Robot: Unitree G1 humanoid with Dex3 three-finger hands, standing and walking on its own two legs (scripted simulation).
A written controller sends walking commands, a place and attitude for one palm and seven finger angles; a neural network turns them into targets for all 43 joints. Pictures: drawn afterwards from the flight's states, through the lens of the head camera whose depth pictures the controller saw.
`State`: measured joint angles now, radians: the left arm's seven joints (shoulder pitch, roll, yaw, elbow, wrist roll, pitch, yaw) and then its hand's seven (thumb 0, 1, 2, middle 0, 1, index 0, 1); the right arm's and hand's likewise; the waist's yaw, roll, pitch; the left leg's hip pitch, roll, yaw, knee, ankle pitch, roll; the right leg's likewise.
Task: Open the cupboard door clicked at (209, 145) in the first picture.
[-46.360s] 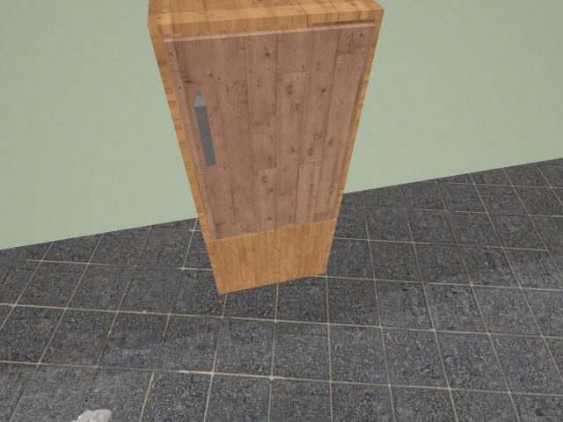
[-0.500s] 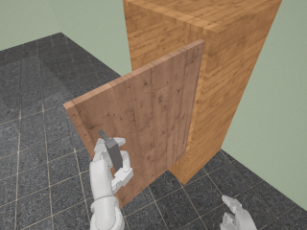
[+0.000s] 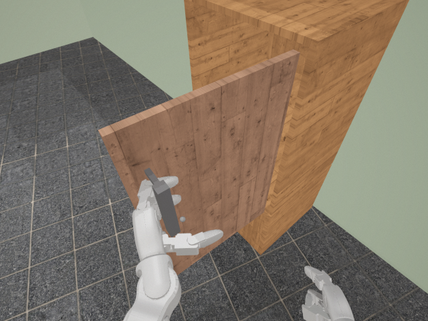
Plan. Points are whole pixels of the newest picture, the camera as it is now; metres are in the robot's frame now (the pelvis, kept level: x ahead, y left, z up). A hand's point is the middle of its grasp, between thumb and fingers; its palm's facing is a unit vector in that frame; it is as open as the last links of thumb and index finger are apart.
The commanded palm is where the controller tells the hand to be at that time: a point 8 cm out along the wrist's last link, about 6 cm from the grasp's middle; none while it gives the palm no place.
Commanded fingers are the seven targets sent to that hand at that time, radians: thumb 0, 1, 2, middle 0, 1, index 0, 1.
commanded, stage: open thumb and fingers to let go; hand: left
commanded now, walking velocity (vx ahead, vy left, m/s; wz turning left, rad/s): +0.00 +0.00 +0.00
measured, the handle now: (162, 203) +0.31 +0.12 +0.08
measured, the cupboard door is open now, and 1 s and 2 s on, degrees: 86 89 89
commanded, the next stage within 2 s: slide the hand sideways off the handle in 0.30 s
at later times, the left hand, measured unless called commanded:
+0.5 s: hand (179, 226) +0.26 +0.08 +0.08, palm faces +0.15 -0.99 -0.04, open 15.0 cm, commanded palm +0.23 +0.11 +0.08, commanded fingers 0.00 -0.50 0.30 -0.15 -0.30 -0.15 -0.30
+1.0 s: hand (169, 253) +0.22 +0.09 +0.08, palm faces -0.08 -1.00 +0.01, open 16.1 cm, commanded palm +0.19 +0.15 +0.08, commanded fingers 0.00 -0.50 0.30 -0.15 -0.30 -0.15 -0.30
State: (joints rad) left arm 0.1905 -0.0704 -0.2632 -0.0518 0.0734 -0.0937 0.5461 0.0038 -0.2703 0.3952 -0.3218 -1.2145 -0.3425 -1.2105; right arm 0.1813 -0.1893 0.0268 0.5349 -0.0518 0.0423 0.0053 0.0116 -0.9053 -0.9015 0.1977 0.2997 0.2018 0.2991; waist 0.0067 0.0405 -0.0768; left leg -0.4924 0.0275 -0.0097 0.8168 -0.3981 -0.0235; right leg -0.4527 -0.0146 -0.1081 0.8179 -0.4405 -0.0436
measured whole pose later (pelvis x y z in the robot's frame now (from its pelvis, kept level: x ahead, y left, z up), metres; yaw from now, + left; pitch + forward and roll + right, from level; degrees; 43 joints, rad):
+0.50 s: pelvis -0.01 +0.01 +0.00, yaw +0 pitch +4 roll +0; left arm 0.17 -0.01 -0.25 -0.05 0.07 -0.13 0.33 -0.01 -0.50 0.30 -0.39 -0.58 -0.35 -0.60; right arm 0.19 -0.20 0.03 0.53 -0.03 0.02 0.00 0.01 -0.91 -0.90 0.20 0.30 0.20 0.30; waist 0.02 0.03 -0.07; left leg -0.51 0.01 0.00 0.83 -0.39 -0.01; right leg -0.47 -0.03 -0.10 0.83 -0.43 -0.03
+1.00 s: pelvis +0.00 +0.02 -0.01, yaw -2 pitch +5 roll +0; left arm 0.46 0.07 -0.23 -0.29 -0.03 -0.18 0.08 -0.01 -0.50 0.30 -0.19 -0.34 -0.21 -0.33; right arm 0.27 -0.20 0.05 0.42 -0.01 -0.04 0.01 0.01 -0.90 -0.90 0.20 0.30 0.20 0.30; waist 0.00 0.03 -0.07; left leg -0.54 0.02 0.04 0.87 -0.43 0.01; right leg -0.51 -0.02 -0.06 0.87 -0.45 -0.01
